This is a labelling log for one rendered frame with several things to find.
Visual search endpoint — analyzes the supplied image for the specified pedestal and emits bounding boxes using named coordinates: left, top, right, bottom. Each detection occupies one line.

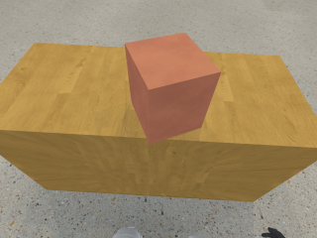
left=0, top=43, right=317, bottom=202

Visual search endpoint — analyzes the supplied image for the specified carton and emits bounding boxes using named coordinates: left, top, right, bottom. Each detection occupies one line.
left=125, top=32, right=222, bottom=144

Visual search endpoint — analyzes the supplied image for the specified robot right hand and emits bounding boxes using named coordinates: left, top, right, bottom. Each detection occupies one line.
left=262, top=227, right=285, bottom=238

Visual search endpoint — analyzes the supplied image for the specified left robot thigh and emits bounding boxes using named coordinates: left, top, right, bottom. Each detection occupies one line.
left=113, top=227, right=143, bottom=238

